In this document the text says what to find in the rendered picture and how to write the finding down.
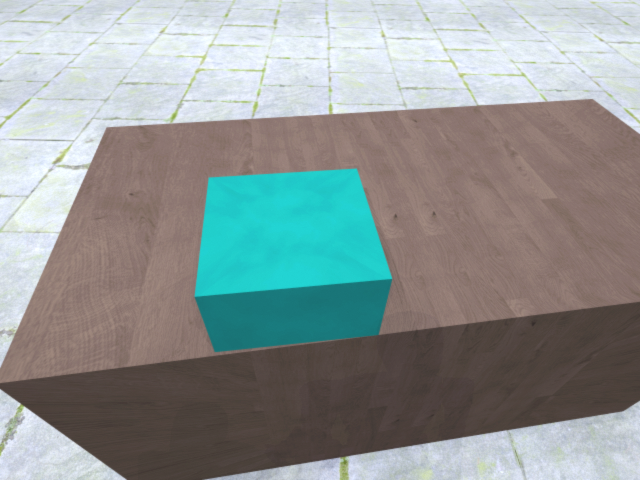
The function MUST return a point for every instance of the pedestal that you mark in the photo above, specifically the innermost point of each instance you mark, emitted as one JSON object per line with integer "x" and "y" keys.
{"x": 512, "y": 235}

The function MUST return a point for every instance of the carton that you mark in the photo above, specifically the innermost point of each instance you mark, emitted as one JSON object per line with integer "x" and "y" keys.
{"x": 289, "y": 258}

